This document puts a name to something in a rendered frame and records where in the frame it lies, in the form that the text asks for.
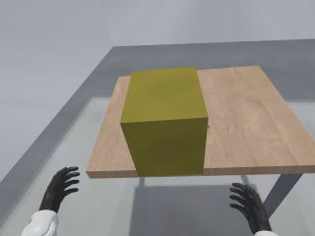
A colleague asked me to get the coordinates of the table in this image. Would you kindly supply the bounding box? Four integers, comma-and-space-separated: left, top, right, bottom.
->
85, 65, 315, 219

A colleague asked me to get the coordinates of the left robot hand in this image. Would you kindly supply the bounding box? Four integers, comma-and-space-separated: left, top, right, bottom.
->
38, 166, 80, 213

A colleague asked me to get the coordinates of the right robot hand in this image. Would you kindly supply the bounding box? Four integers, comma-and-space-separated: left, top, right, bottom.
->
229, 182, 272, 235

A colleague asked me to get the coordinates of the carton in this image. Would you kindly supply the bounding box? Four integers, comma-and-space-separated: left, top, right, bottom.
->
120, 66, 209, 177

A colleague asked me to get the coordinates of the robot left forearm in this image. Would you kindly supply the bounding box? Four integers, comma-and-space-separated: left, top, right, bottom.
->
21, 209, 59, 236

